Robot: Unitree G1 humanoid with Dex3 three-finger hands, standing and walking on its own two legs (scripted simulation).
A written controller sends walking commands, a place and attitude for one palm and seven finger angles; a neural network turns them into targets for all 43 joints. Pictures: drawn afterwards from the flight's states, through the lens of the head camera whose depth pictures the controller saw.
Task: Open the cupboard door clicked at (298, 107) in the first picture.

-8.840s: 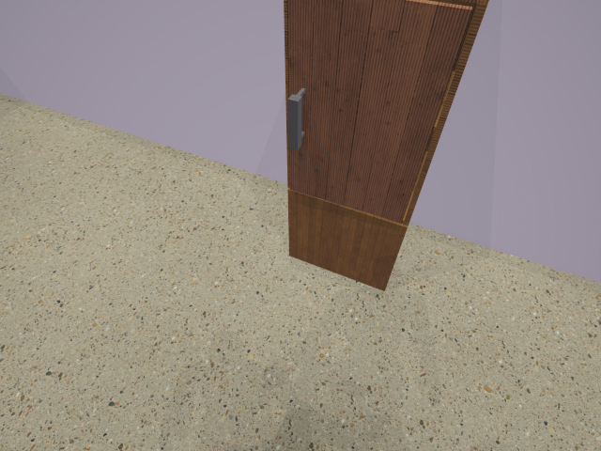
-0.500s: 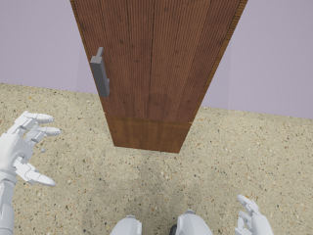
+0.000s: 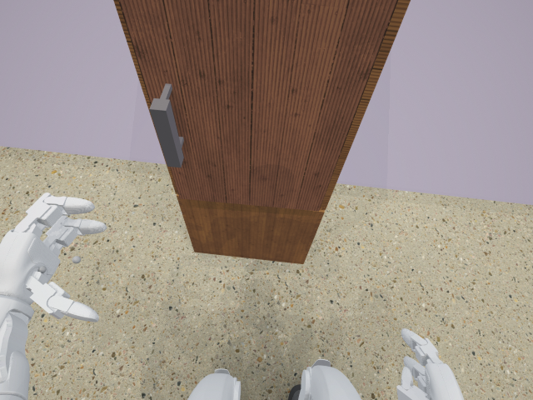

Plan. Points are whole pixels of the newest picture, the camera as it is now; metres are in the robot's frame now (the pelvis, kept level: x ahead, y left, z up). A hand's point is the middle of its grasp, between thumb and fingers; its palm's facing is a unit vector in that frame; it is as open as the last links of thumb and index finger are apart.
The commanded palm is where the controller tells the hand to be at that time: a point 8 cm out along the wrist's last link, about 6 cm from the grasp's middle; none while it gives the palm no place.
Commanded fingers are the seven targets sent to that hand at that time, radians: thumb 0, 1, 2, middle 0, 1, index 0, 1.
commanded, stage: move the hooked fingers beside the handle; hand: left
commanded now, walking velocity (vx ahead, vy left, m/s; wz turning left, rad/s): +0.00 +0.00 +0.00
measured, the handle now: (171, 127) +0.56 +0.21 +0.03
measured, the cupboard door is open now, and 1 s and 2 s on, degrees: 1 1 1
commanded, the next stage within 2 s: none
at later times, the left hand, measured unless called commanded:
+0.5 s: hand (99, 214) +0.36 +0.27 +0.04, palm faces -0.01 -1.00 -0.04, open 14.0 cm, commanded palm +0.33 +0.31 +0.04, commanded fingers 0.00 -0.50 0.30 -0.30 -1.20 -0.30 -1.20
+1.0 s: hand (117, 178) +0.42 +0.26 +0.04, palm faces -0.04 -1.00 -0.03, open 14.0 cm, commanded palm +0.41 +0.31 +0.04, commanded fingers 0.00 -0.50 0.30 -0.30 -1.20 -0.30 -1.20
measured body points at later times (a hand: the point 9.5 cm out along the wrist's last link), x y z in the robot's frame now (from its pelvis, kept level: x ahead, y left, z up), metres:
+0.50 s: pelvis +0.00 -0.01 -0.01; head +0.10 +0.01 +0.43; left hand +0.35 +0.32 +0.05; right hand +0.12 -0.27 -0.10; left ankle -0.02 +0.08 -0.66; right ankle +0.06 -0.12 -0.66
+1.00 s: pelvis +0.00 +0.00 -0.01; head +0.12 +0.02 +0.42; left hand +0.42 +0.32 +0.05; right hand +0.07 -0.27 -0.11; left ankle -0.02 +0.08 -0.66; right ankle +0.06 -0.12 -0.66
